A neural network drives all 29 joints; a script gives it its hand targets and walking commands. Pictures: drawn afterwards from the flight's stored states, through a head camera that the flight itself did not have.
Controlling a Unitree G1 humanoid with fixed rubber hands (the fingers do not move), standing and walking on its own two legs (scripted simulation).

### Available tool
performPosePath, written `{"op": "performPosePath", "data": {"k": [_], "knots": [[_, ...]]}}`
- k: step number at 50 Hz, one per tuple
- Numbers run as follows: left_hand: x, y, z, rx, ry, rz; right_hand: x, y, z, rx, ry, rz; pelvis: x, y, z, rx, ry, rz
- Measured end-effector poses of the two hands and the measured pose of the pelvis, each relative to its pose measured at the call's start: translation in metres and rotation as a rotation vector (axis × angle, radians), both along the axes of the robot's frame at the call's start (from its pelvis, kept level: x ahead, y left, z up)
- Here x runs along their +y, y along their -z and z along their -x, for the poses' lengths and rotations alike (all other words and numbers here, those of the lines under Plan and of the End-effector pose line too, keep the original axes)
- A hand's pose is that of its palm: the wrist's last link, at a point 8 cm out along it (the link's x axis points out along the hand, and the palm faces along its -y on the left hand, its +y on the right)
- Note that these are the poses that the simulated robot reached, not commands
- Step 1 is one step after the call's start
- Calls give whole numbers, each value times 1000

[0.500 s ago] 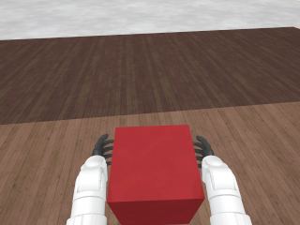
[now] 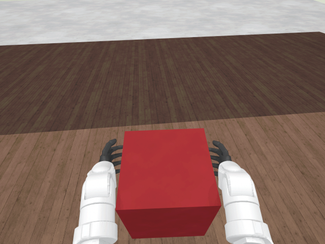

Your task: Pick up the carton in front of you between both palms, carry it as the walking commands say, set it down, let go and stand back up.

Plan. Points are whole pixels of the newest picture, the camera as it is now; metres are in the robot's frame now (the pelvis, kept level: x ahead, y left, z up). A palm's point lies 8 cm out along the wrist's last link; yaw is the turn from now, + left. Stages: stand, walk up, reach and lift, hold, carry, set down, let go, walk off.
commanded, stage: hold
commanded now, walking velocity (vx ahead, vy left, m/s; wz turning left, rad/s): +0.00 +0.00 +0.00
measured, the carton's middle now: (166, 186) +0.29 +0.00 -0.02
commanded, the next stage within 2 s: carry in 0.86 s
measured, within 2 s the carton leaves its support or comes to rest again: neither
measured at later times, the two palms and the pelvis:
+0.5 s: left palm (106, 167) +0.30 +0.16 +0.05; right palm (223, 168) +0.29 -0.14 +0.05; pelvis +0.01 +0.00 +0.00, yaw +0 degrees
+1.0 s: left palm (105, 164) +0.30 +0.16 +0.06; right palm (223, 163) +0.30 -0.14 +0.06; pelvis +0.01 +0.00 +0.00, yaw +1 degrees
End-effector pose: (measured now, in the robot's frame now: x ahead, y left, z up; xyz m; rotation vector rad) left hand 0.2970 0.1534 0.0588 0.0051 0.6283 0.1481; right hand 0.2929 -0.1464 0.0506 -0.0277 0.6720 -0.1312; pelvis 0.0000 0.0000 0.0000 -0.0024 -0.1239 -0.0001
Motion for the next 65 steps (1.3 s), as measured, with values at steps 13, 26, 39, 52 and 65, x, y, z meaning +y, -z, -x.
{"op": "performPosePath", "data": {"k": [13, 26, 39, 52, 65], "knots": [[2, 3, -3, 13, 7, -14, 2, 2, -4, 13, -11, 14, 1, -2, -9, 7, -4, 1], [2, 4, -2, 20, 17, -19, 2, 3, -1, 21, -11, 22, 3, -3, -12, 8, -1, 0], [2, 3, 1, 14, 9, -14, 2, 2, 1, 14, -7, 12, 2, -1, -5, 3, 0, 0], [9, -11, -12, -46, -13, 18, 9, -14, -14, -47, 9, -6, 7, 4, -11, 120, -29, 12], [11, -42, -73, -66, -16, 65, 11, -48, -69, -67, 58, -42, 14, 1, -99, 209, 17, 38]]}}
